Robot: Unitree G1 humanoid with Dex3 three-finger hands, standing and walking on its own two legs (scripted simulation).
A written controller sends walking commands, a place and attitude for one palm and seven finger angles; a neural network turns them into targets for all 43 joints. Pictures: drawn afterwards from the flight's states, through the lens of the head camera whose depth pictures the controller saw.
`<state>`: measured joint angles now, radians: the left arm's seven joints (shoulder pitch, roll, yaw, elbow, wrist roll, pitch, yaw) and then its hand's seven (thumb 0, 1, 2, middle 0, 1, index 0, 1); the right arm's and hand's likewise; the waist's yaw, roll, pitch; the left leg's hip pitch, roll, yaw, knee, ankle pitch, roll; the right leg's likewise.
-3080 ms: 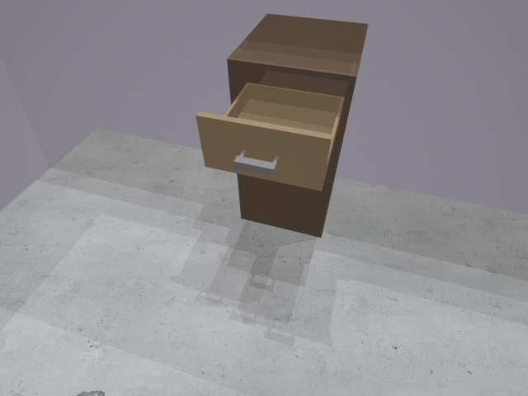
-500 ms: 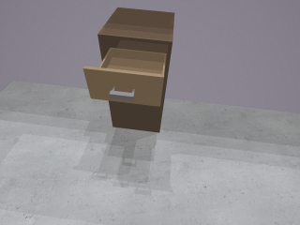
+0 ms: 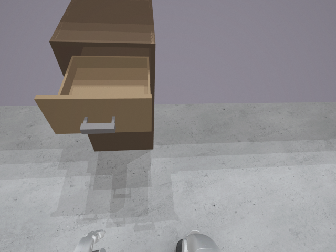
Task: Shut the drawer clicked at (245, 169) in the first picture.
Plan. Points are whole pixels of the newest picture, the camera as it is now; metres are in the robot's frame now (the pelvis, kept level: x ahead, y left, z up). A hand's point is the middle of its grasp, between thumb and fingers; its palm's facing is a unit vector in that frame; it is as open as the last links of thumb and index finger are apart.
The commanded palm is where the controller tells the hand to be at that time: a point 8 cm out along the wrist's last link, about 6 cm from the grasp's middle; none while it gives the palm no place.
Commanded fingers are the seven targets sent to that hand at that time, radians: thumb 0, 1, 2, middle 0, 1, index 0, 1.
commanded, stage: take the last steps up to it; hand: left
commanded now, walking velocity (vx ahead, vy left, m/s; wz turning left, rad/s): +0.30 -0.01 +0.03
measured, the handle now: (99, 123) +0.52 +0.21 -0.08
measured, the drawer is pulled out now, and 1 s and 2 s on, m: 0.29 0.29 0.29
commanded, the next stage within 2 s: come to a stop and stand still in 0.50 s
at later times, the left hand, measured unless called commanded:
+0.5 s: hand out of the picture +0.12 +0.22 -0.19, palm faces +0.12 -0.97 -0.19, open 7.3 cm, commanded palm none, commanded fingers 0.00 0.90 0.90 -0.20 -0.30 -0.20 -0.30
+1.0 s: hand (103, 236) +0.20 +0.16 -0.17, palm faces +0.08 -0.97 -0.22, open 7.3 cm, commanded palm none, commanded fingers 0.00 0.90 0.90 -0.20 -0.30 -0.20 -0.30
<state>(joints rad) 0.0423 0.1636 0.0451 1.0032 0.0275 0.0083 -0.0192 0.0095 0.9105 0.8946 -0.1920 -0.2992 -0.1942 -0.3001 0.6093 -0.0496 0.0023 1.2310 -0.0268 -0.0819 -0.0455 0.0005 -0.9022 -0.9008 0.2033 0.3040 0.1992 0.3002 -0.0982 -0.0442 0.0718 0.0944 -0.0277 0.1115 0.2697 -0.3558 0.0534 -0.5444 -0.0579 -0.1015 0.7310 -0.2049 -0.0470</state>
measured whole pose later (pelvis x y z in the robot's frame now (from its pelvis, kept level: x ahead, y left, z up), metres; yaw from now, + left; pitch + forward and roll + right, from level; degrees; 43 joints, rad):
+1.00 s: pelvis +0.20 -0.01 +0.00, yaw +3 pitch -2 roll +1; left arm 0.26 0.12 0.02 1.12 0.02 0.02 0.04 0.03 0.93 0.89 -0.20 -0.30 -0.20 -0.30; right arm 0.29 -0.12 -0.05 1.13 0.00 0.03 -0.02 0.00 -0.91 -0.90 0.20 0.30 0.20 0.30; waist -0.01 0.03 0.05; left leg -0.21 0.05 0.12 0.51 -0.27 -0.02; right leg -0.28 -0.05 -0.08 0.52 -0.21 -0.01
